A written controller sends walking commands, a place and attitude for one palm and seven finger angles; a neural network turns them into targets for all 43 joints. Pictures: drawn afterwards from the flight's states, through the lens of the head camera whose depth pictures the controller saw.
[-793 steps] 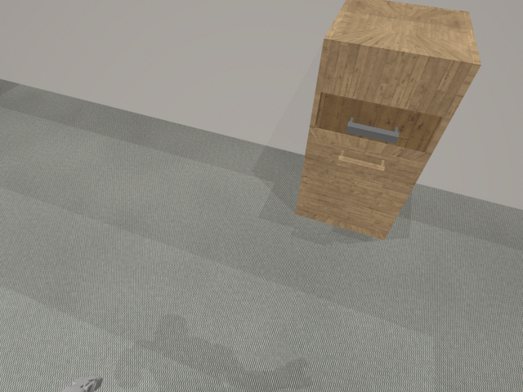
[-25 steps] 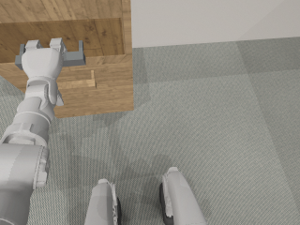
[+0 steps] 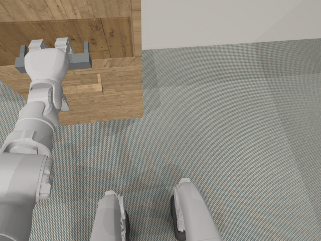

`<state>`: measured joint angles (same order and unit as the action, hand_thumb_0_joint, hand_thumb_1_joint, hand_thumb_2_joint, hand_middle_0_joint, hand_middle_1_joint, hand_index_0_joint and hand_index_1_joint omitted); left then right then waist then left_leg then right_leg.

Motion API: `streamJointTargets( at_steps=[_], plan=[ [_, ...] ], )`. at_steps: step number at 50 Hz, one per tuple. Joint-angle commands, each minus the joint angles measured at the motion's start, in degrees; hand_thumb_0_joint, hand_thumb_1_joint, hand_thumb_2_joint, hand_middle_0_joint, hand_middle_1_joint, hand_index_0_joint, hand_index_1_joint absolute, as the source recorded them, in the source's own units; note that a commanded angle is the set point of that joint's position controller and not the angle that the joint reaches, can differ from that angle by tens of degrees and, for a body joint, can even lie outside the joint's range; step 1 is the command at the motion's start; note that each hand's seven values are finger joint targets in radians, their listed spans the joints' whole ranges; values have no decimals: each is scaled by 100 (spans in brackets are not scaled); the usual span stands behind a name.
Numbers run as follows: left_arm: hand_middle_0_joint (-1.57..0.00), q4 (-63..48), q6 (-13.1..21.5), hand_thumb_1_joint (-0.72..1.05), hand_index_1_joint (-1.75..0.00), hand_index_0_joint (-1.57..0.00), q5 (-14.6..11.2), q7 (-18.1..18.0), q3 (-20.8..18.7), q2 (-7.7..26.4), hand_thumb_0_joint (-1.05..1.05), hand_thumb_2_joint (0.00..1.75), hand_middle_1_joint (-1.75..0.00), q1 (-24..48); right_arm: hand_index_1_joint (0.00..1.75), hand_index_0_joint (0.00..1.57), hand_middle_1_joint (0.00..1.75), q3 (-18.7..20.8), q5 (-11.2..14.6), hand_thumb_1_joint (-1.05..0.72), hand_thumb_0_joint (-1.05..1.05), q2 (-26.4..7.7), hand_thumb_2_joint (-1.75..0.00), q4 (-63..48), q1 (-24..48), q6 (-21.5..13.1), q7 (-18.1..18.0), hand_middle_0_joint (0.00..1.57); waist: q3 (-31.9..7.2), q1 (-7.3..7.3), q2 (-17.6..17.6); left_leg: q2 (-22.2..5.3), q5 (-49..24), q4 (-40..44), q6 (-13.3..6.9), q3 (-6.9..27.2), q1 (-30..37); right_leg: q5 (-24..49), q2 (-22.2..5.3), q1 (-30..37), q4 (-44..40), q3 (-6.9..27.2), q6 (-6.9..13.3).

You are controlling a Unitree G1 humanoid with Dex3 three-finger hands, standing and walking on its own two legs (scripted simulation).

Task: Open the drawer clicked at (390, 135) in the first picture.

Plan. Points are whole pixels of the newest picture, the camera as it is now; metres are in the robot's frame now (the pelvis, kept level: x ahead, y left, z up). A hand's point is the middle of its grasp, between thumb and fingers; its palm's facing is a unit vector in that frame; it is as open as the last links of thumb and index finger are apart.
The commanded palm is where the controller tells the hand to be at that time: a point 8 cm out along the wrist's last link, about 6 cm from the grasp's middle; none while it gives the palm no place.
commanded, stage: close the thumb around the handle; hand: left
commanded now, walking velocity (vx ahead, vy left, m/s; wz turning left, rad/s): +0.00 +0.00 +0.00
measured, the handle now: (55, 55) +0.58 +0.21 -0.01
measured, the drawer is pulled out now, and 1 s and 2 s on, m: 0.00 0.01 0.11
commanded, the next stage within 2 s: pull the drawer open in 0.68 s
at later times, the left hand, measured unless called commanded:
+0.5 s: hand (56, 76) +0.53 +0.21 -0.03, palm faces -0.05 -0.02 -1.00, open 7.1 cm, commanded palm +0.52 +0.20 +0.02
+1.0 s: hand (56, 79) +0.52 +0.21 -0.03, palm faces -0.05 -0.03 -1.00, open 6.0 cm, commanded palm +0.49 +0.20 +0.02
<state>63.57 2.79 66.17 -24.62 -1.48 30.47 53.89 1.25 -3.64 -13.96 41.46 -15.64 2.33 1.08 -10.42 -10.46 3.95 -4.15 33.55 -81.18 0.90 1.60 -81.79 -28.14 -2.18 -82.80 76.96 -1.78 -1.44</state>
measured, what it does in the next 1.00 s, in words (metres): stands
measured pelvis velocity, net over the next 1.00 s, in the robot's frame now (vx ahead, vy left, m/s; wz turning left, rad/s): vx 0.00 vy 0.00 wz -0.01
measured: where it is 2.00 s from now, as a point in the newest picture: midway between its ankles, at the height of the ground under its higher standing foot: (152, 233)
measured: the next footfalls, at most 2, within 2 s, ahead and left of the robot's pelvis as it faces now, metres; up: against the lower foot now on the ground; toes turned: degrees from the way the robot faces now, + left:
none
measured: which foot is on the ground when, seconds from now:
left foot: down 0.00-1.00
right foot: down 0.00-1.00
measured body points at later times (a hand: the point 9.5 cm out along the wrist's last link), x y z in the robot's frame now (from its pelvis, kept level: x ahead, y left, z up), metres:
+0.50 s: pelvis +0.00 +0.00 +0.00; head +0.19 +0.01 +0.41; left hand +0.53 +0.21 +0.02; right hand +0.02 -0.27 -0.13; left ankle +0.02 +0.13 -0.58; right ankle +0.06 -0.14 -0.58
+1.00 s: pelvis +0.00 +0.00 +0.00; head +0.19 +0.01 +0.41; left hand +0.52 +0.21 +0.02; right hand +0.01 -0.27 -0.13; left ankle +0.02 +0.13 -0.58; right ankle +0.06 -0.14 -0.58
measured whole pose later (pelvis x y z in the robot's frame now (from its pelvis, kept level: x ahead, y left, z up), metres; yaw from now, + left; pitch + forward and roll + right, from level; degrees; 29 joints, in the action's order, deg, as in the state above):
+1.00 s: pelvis +0.00 +0.00 +0.00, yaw -1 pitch +33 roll -2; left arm 59.8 2.9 64.8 -24.2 -2.4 30.4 50.1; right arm 1.3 -3.0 -14.1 40.7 -15.4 3.1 0.9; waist -10.0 -9.9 3.8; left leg -4.4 33.5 -80.3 0.5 0.5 -80.2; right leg -27.6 -1.8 -81.7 76.1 -0.7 -1.9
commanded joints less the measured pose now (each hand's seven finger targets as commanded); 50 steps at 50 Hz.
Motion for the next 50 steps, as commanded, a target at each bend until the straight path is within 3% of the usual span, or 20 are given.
streamJointTargets(
  at_steps=[1,4,8,12,13,20,22,24,31,36,38,39,41,43,48,50],
  plan=[
    [-31,-1072,-94,-39,-121,-31,0,-301,-284,1397,0,35,-121,2197,30,20,30,372,-29,-90,0,-1058,-90,-113,-1137,-3,-46,20,-3470,-98,550,348,-2154,905,-316,-45,2301,1569,398,2130,-838,-202,334],
    [-32,-1200,-93,-22,-123,-32,-36,-294,-213,1284,0,42,-123,2244,30,20,30,390,-28,-90,0,-1054,-90,-109,-1147,-4,-35,20,-3575,-79,699,338,-2256,942,-292,-19,2532,1579,392,2084,-853,-226,341],
    [-34,-1130,-106,0,-125,-34,-65,-269,-138,1168,0,52,-125,2247,30,20,30,401,-26,-90,0,-1051,-90,-79,-1161,1,-57,20,-3473,-164,550,333,-2236,966,-306,-12,2513,1616,389,2102,-908,-215,324],
    [-35,-1062,-84,23,-128,-35,-66,-265,-219,1264,0,61,-128,2150,30,20,30,373,-29,-90,0,-1052,-90,-68,-1122,12,-56,20,-3341,-101,497,342,-2179,999,-307,-19,2434,1554,386,2127,-911,-219,340],
    [-36,-990,-88,28,-128,-36,-55,-273,-106,1137,0,64,-128,2198,30,20,30,378,-24,-90,0,-1041,-90,-68,-1131,15,-62,20,-3226,-173,522,340,-2137,993,-316,-36,2398,1528,388,2054,-938,-216,331],
    [-38,-989,-44,68,-133,-38,-45,-287,-319,1478,0,80,-133,2161,30,20,30,343,-25,-90,0,-1064,-90,-103,-1084,7,-80,20,-3267,-111,422,361,-2001,935,-342,-99,2110,1534,383,2249,-901,-164,316],
    [-39,-985,-39,79,-134,-39,-37,-288,-237,1334,0,85,-134,2151,30,20,30,363,-25,-90,0,-1044,-90,-99,-1074,3,-69,20,-3308,-109,515,358,-2102,931,-325,-77,2245,1577,388,2150,-870,-179,327],
    [-40,-1043,-29,90,-135,-40,-67,-287,-341,1469,0,90,-135,2106,30,20,30,365,-32,-90,0,-1069,-90,-100,-1103,3,-58,20,-3426,-74,572,361,-2128,903,-325,-97,2261,1626,389,2229,-871,-168,322],
    [-40,-999,-67,90,-135,-40,-124,-208,-368,1569,0,90,-135,2096,30,20,30,350,2,-90,0,-1075,-90,-128,-1086,12,-89,20,-3434,-105,330,373,-1976,873,-359,-132,2015,1618,393,2417,-883,-125,294],
    [-40,-937,-102,90,-135,-40,-93,-162,-303,1632,0,90,-135,2348,30,20,30,315,22,-90,0,-1092,-90,-122,-1086,19,-123,20,-3255,-184,418,365,-1817,893,-359,-102,1952,1401,381,2204,-885,-145,291],
    [-40,-1003,-77,90,-135,-40,-77,-158,-314,1612,0,90,-135,2318,30,20,30,327,15,-90,0,-1091,-90,-136,-1093,14,-113,20,-3402,-123,602,374,-1937,912,-333,-88,2152,1443,377,2165,-859,-162,309],
    [-40,-935,-87,90,-135,-40,-104,-154,-292,1525,0,90,-135,2217,30,20,30,332,19,-90,0,-1085,-90,-136,-1098,13,-108,20,-3385,-135,483,373,-1927,894,-347,-86,2121,1433,386,2161,-866,-168,305],
    [-40,-950,-66,90,-135,-40,-130,-126,-384,1598,0,90,-135,1953,30,20,30,323,17,-90,0,-1084,-90,-170,-1073,20,-107,20,-3377,-35,395,371,-1910,930,-343,-112,2079,1469,385,2318,-880,-153,300],
    [-40,-1085,-24,90,-135,-40,-167,-92,-380,1501,0,90,-135,1698,30,20,30,326,21,-90,0,-1071,-90,-226,-1026,29,-88,20,-3539,84,567,377,-1994,966,-320,-114,2213,1529,383,2342,-841,-155,321],
    [-40,-1304,43,90,-135,-40,-222,-103,-444,1343,0,90,-135,1037,30,20,30,365,37,-90,0,-1050,-90,-272,-971,44,-77,20,-3497,240,408,346,-2178,1064,-302,-130,2396,1725,382,2488,-880,-163,320],
    [-40,-1378,54,90,-135,-40,-209,-172,-373,1195,0,90,-135,963,30,20,30,390,43,-90,0,-1027,-90,-245,-965,50,-81,20,-3382,223,282,338,-2168,1117,-307,-141,2431,1732,379,2528,-938,-164,309]
  ],
)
